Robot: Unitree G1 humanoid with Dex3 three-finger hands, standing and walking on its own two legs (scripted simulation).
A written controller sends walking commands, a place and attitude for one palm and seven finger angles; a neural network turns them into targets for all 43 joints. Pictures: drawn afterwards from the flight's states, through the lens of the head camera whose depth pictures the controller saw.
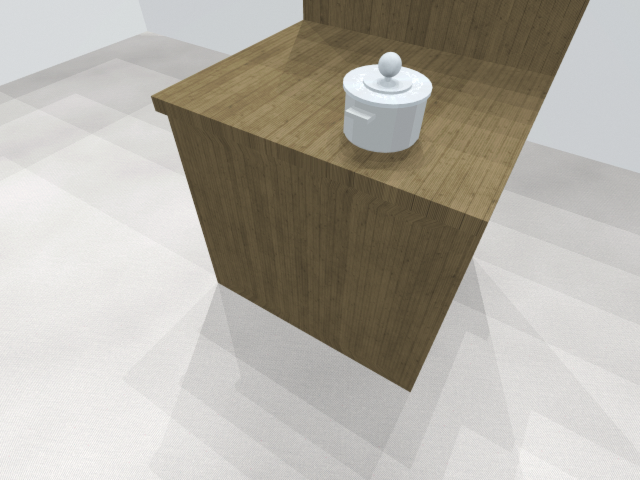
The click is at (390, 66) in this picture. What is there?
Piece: lid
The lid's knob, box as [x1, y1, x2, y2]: [378, 52, 401, 76]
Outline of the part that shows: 387,52 381,56 378,63 378,68 383,75 393,76 398,72 401,66 401,61 397,54 393,52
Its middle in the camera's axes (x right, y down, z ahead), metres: +0.13 -0.34 +0.75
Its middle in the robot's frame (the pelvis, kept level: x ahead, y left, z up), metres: +0.80 -0.09 +0.17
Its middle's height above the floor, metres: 0.94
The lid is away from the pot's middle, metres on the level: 0.00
